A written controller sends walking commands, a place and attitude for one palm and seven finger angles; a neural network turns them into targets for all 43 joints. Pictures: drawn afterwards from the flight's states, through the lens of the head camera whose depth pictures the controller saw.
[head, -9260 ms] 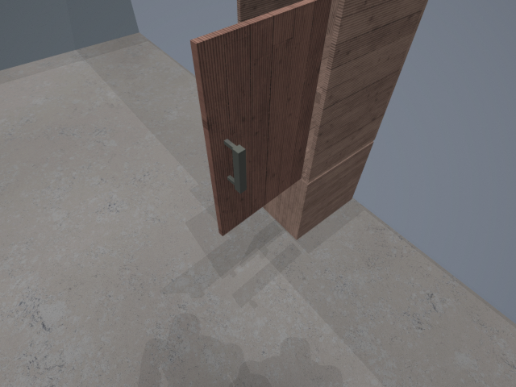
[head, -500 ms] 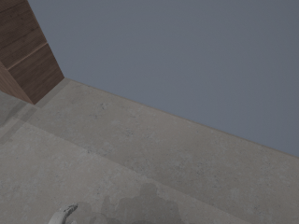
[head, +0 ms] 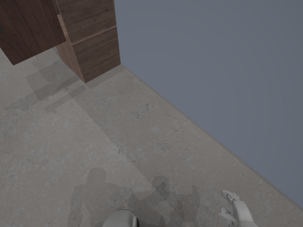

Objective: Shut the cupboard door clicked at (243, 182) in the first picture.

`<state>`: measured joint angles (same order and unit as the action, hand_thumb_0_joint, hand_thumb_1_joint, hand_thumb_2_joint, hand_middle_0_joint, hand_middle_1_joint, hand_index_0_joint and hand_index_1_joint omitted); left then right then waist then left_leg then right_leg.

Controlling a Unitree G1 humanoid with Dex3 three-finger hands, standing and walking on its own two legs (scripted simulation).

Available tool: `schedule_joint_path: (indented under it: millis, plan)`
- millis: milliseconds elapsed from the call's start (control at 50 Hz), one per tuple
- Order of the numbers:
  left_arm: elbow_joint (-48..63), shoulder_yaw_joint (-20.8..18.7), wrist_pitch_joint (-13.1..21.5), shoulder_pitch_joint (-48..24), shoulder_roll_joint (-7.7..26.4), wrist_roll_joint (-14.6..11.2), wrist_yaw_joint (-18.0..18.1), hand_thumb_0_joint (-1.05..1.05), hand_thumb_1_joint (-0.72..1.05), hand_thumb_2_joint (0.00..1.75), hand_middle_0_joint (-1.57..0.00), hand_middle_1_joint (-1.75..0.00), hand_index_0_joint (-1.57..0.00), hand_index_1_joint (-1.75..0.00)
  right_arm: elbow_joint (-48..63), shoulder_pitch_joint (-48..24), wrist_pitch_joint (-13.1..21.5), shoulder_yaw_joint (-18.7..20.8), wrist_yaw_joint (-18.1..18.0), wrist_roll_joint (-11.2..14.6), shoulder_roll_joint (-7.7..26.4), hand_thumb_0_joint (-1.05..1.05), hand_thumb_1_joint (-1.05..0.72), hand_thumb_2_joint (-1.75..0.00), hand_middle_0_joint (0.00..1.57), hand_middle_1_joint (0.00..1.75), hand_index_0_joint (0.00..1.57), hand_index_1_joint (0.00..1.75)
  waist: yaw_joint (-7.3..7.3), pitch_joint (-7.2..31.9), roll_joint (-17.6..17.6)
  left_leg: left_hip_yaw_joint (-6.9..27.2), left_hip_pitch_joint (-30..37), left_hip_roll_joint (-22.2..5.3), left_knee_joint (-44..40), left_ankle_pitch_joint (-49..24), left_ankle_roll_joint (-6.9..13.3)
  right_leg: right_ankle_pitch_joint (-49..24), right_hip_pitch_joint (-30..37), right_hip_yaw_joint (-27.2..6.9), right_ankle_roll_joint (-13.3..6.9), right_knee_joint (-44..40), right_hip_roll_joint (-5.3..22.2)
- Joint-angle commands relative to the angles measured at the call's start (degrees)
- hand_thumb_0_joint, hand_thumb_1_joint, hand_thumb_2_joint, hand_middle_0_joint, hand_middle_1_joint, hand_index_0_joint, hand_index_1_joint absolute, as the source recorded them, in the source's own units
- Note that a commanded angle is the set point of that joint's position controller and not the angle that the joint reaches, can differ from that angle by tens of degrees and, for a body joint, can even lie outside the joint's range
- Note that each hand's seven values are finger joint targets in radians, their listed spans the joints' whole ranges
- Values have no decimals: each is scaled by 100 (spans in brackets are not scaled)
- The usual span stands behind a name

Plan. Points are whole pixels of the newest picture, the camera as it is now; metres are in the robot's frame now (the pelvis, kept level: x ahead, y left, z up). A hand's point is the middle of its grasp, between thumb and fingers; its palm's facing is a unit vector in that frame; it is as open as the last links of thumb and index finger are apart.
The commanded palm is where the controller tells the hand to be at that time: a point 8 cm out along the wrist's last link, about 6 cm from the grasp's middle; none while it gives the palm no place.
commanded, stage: walk to a spot facing it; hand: left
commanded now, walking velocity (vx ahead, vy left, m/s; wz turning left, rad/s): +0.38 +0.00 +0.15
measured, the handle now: out of the picture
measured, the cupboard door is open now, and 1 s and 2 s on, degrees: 94 94 94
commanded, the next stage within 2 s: turn to face it in 1.14 s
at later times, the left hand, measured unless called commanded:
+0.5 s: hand (125, 146) +0.37 +0.13 -0.13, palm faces +0.01 -0.98 -0.19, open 7.4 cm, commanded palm none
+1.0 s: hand (120, 170) +0.29 +0.14 -0.17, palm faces +0.32 -0.94 -0.11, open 7.3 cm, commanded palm none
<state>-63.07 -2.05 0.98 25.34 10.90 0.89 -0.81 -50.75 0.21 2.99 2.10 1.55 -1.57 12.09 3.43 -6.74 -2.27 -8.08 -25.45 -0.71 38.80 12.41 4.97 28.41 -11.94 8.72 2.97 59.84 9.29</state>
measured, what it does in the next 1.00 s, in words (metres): walks ahead: right foot, then left foot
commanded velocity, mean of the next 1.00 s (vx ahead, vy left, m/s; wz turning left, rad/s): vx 0.37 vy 0.00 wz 0.22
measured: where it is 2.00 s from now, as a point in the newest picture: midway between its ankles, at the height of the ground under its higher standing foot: (151, 143)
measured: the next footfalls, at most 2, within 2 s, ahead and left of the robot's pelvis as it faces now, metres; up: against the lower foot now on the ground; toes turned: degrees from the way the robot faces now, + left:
right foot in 0.44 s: +0.31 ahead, -0.14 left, +0.00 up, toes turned -4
left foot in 0.94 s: +0.54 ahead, +0.11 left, +0.00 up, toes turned +20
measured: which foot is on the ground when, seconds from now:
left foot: down 0.00-0.44, up 0.46-0.92, down 0.94-1.00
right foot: up 0.00-0.42, down 0.44-0.94, up 0.96-1.00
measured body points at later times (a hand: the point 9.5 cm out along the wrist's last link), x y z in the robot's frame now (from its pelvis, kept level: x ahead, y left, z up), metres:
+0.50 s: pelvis +0.22 -0.05 +0.01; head +0.25 -0.06 +0.46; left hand +0.36 +0.18 -0.11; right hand +0.14 -0.28 -0.14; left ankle +0.09 +0.07 -0.66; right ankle +0.27 -0.14 -0.71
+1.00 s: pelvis +0.44 +0.02 +0.00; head +0.47 +0.05 +0.45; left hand +0.28 +0.19 -0.16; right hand +0.64 -0.18 -0.12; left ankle +0.50 +0.10 -0.72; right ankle +0.30 -0.14 -0.65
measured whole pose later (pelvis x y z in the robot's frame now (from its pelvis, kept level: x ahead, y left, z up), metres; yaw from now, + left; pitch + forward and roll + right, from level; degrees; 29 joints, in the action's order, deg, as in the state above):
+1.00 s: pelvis +0.44 +0.02 +0.00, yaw +13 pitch +0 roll -1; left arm -67.2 -1.2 1.8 26.4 8.9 0.7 -0.5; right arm -55.2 3.1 3.7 2.5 0.7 -1.5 11.5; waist 2.6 -4.7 -2.7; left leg -8.1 -25.1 -0.2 38.5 13.0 5.8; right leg 27.9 -9.5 8.3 1.2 58.1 6.2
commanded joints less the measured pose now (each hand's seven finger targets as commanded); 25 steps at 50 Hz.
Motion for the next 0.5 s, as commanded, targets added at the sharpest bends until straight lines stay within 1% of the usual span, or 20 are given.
schedule_joint_path:
  millis: [0,20,40,60,80,120,140,160,200,260,280,320,340,360,380,400,420,440,460,480]
  plan:
    - [820,-175,206,-757,400,67,20,0,90,90,-20,-30,-20,-30,-214,1497,34,238,-257,44,986,0,-90,-90,20,30,20,30,-652,876,991,2373,1990,-1838,-2363,-218,563,-834,-2503,-850,-105,1602,132]
    - [698,-171,149,-580,350,96,-15,0,90,90,-20,-30,-20,-30,-261,1367,80,171,-261,42,781,0,-90,-90,20,30,20,30,-464,728,1123,1940,1582,-1583,-2459,-212,405,-993,-2187,-833,-82,1248,169]
    - [625,-162,102,-428,283,113,-33,0,90,90,-20,-30,-20,-30,-314,1381,121,121,-260,42,644,0,-90,-90,20,30,20,30,-373,743,1054,1693,1487,-1438,-2543,-445,388,-1120,-2050,-766,-66,978,106]
    - [599,-160,67,-386,224,109,-37,0,90,90,-20,-30,-20,-30,-359,1399,134,116,-252,50,611,0,-90,-90,20,30,20,30,-302,724,943,1469,1417,-1335,-2595,-556,397,-1243,-1958,-704,-57,755,57]
    - [612,-158,38,-444,220,101,-36,0,90,90,-20,-30,-20,-30,-403,1455,142,117,-248,60,592,0,-90,-90,20,30,20,30,-285,664,798,1473,1394,-1332,-2701,-517,453,-1361,-1998,-697,-46,581,46]
    - [749,-170,33,-831,245,94,-54,0,90,90,-20,-30,-20,-30,-524,1649,157,135,-244,68,572,0,-90,-90,20,30,20,30,-309,419,602,1516,1357,-1345,-2925,-386,514,-1654,-2159,-705,-23,187,65]
    - [835,-198,15,-1001,213,105,-60,0,90,90,-20,-30,-20,-30,-518,1696,173,192,-247,47,463,0,-90,-90,20,30,20,30,-300,307,582,1418,1348,-1320,-3015,-391,547,-1875,-2251,-731,-14,-63,81]
    - [916,-192,18,-1200,237,100,-75,0,90,90,-20,-30,-20,-30,-541,1786,178,176,-245,48,488,0,-90,-90,20,30,20,30,-343,272,507,1389,1392,-1289,-3047,-410,555,-1975,-2236,-709,-19,-327,62]
    - [1076,-168,25,-1602,251,81,-100,0,90,90,-20,-30,-20,-30,-602,1902,181,173,-240,35,528,0,-90,-90,20,30,20,30,-406,239,580,1331,1553,-1299,-3058,-441,583,-2050,-2173,-653,-35,-953,19]
    - [1249,-136,59,-2098,269,69,-130,0,90,90,-20,-30,-20,-30,-738,2143,183,159,-244,16,549,0,-90,-90,20,30,20,30,-517,175,777,1212,1833,-1258,-2923,-859,542,-2079,-2024,-514,-84,-1668,-140]
    - [1303,-129,76,-2263,285,64,-134,0,90,90,-20,-30,-20,-30,-796,2235,180,154,-249,4,567,0,-90,-90,20,30,20,30,-564,168,755,1223,1936,-1298,-2812,-1089,535,-2013,-1940,-474,-117,-1896,-202]
    - [1380,-128,115,-2416,329,63,-136,0,90,90,-20,-30,-20,-30,-888,2377,160,170,-249,-23,609,0,-90,-90,20,30,20,30,-588,195,684,1256,1999,-1343,-2556,-1304,500,-1772,-1525,-371,-193,-2251,-372]
    - [1386,-137,130,-2338,338,62,-140,0,90,90,-20,-30,-20,-30,-921,2385,150,169,-259,-32,649,0,-90,-90,20,30,20,30,-525,264,740,1252,1974,-1315,-2365,-1392,452,-1707,-1177,-324,-238,-2485,-447]
    - [1295,-157,156,-2065,396,62,-138,0,90,90,-20,-30,-20,-30,-957,2375,130,167,-264,-27,662,0,-90,-90,20,30,20,30,-379,406,671,1133,1959,-1163,-1942,-1621,328,-1789,-635,-194,-289,-2839,-581]
    - [1068,-218,212,-1364,561,69,-118,0,90,90,-20,-30,-20,-30,-991,2344,127,157,-262,9,622,0,-90,-90,20,30,20,30,-55,767,443,983,1627,-913,-1025,-1922,157,-1943,521,-254,-386,-3135,-644]
    - [770,-349,285,-350,1000,109,-66,0,90,90,-20,-30,-20,-30,-925,2299,157,144,-225,82,477,0,-90,-90,20,30,20,30,364,1334,-301,609,389,-474,497,-1366,-98,-1911,2317,-1278,-715,-3272,206]
    - [506,-480,277,440,1531,88,4,0,90,90,-20,-30,-20,-30,-745,2408,173,108,-207,137,233,0,-90,-90,20,30,20,30,474,1833,-1602,237,-957,247,2276,1853,-354,-2385,3410,-3132,-1280,-3900,1785]
    - [549,-446,273,262,1436,12,52,0,90,90,-20,-30,-20,-30,-742,2108,119,156,-209,124,462,0,-90,-90,20,30,20,30,449,1673,-1183,864,-1128,-68,3205,1997,-303,-1604,2613,-3465,-1417,-4387,1940]
    - [659,-352,257,-259,1151,12,79,0,90,90,-20,-30,-20,-30,-695,1716,97,194,-185,83,391,0,-90,-90,20,30,20,30,279,947,-649,975,-1411,-320,3514,1440,-297,-1029,1807,-3151,-1382,-4615,1773]
    - [737,-265,284,-621,835,-3,89,0,90,90,-20,-30,-20,-30,-709,1570,47,185,-163,49,263,0,-90,-90,20,30,20,30,53,516,-309,1068,-1352,-530,3398,846,-341,-1204,1089,-2452,-1196,-4740,1498]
